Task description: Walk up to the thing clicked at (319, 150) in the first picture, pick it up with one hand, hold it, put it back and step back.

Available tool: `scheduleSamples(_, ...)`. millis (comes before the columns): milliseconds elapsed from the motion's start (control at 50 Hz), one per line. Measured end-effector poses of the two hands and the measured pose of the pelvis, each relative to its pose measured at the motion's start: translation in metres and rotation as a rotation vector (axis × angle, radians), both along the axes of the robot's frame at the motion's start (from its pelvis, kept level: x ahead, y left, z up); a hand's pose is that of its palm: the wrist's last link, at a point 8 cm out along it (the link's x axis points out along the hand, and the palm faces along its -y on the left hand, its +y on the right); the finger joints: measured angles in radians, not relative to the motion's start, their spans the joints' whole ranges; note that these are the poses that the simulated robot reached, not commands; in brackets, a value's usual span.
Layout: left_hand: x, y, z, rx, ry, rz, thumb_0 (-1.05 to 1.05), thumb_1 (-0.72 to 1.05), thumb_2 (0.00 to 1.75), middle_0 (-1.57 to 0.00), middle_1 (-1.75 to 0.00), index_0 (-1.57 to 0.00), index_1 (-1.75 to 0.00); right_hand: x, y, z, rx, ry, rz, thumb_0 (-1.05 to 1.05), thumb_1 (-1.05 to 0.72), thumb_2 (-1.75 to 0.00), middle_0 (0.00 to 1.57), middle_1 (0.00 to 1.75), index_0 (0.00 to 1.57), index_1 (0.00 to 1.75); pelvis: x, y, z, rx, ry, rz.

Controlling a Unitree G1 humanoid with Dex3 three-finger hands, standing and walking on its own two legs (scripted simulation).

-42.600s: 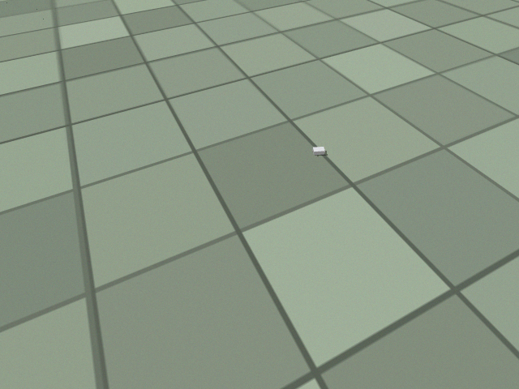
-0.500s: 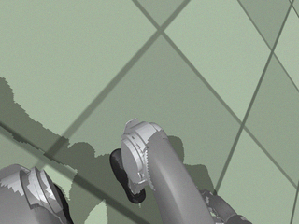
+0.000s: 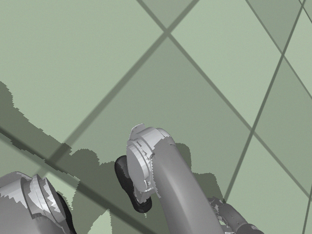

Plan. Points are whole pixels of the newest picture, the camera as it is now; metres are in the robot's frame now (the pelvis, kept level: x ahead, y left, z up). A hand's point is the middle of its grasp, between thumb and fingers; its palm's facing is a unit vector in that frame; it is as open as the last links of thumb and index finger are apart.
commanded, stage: approach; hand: left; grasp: from above
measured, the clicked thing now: out of the picture +0.53 +0.38 -0.31
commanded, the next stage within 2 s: none
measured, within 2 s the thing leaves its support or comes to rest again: neither
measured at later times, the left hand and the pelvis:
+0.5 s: hand out of the picture +0.52 +0.38 -0.17, palm faces -0.42 -0.11 -0.90, open 11.5 cm; pelvis +0.00 +0.00 +0.00, yaw +0 degrees
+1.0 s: hand out of the picture +0.52 +0.39 -0.17, palm faces -0.43 -0.11 -0.90, open 11.7 cm; pelvis +0.00 +0.00 +0.00, yaw +0 degrees
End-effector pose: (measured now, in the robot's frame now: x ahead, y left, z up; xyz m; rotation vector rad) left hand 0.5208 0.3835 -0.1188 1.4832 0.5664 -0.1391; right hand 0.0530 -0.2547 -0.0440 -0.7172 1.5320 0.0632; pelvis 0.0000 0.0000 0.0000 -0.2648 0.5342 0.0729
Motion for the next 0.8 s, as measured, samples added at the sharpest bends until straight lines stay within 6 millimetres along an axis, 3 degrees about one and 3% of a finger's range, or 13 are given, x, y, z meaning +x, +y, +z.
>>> scheduleSamples(800,0.0016,-0.0051,-0.0034,-0.004,-0.003,-0.007,0.0,-0.1,0.61,-0.47,-0.63,-0.47,-0.62,-0.0057,0.0024,0.0001,0.008,0.015,-0.004,0.0,-0.91,-0.9,0.21,0.3,0.21,0.3,-0.0007,-0.001,0.0002,0.003,-0.003,-0.002)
